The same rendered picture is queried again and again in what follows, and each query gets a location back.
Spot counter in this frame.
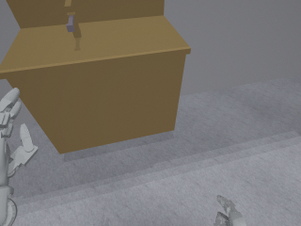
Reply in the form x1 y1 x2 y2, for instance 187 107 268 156
0 0 191 154

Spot tap lever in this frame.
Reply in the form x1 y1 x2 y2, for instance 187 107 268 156
66 15 75 32

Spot robot left forearm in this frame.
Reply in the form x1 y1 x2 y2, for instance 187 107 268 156
0 186 18 226

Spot right robot hand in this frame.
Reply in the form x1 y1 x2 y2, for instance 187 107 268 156
213 195 247 226

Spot left robot hand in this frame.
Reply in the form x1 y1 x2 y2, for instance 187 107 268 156
0 88 38 186

